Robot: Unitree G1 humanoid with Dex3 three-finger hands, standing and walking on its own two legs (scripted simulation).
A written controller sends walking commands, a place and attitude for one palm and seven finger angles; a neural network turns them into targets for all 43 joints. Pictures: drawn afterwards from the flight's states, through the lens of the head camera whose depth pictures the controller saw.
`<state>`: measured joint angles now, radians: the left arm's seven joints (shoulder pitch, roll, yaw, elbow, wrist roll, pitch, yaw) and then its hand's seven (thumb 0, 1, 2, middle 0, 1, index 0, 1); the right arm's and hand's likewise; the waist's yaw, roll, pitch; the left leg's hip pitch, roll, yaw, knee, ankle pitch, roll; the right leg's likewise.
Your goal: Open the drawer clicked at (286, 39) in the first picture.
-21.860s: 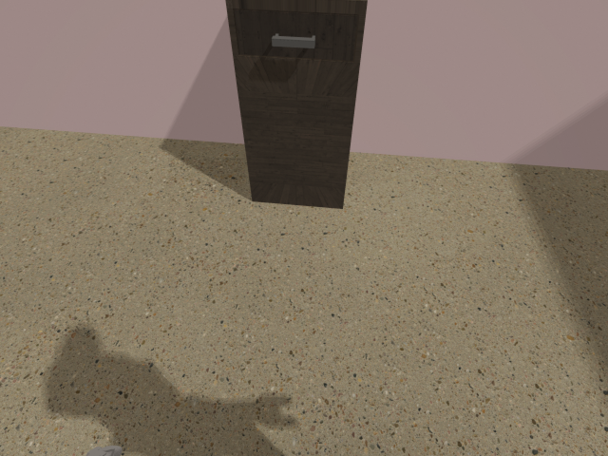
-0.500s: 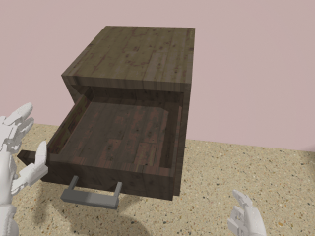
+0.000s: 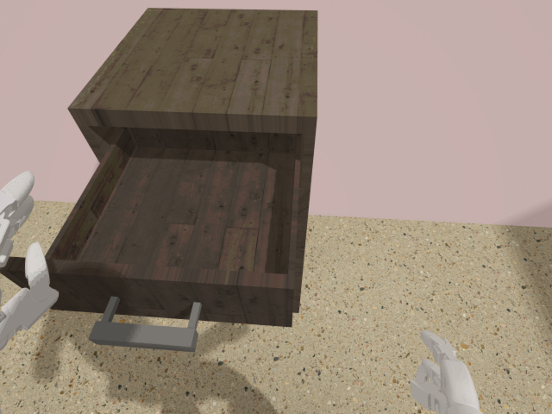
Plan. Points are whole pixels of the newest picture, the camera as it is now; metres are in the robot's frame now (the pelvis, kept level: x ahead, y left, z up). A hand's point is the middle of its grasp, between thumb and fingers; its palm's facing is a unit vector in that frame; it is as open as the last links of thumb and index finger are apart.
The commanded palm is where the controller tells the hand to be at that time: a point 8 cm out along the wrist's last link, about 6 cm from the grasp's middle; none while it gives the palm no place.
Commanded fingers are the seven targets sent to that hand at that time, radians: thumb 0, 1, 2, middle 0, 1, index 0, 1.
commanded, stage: step back with the hand held close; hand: left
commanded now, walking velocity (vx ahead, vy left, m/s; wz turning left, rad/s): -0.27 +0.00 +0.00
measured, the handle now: (149, 321) +0.24 +0.20 +0.01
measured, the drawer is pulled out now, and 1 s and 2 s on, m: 0.30 0.30 0.30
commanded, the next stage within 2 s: stop stepping back and stand still in 0.96 s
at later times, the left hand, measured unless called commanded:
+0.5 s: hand out of the picture +0.13 +0.24 +0.18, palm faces +0.39 -0.81 -0.43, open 7.5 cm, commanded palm +0.06 +0.29 +0.20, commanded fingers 0.00 0.90 0.90 -0.20 -0.30 -0.20 -0.30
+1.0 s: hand out of the picture +0.05 +0.22 +0.17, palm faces +0.27 -0.80 -0.54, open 7.5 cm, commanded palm -0.04 +0.28 +0.20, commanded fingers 0.00 0.90 0.90 -0.20 -0.30 -0.20 -0.30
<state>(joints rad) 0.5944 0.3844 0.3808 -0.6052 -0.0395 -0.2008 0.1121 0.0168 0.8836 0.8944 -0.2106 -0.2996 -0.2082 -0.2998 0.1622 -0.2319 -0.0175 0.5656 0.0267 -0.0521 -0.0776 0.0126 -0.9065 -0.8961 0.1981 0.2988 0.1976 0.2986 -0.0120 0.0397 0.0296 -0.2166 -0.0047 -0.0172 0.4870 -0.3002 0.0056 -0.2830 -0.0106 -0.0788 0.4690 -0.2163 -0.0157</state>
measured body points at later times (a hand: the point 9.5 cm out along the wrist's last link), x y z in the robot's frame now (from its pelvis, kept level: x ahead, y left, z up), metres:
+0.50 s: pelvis -0.07 +0.01 -0.02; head -0.04 +0.03 +0.43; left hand +0.10 +0.28 +0.20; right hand +0.11 -0.22 -0.09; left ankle -0.03 +0.12 -0.74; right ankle +0.02 -0.11 -0.74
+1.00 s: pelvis -0.16 -0.01 -0.01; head -0.11 +0.01 +0.44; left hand +0.03 +0.26 +0.20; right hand +0.03 -0.26 -0.08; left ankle -0.16 +0.12 -0.74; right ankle -0.14 -0.12 -0.74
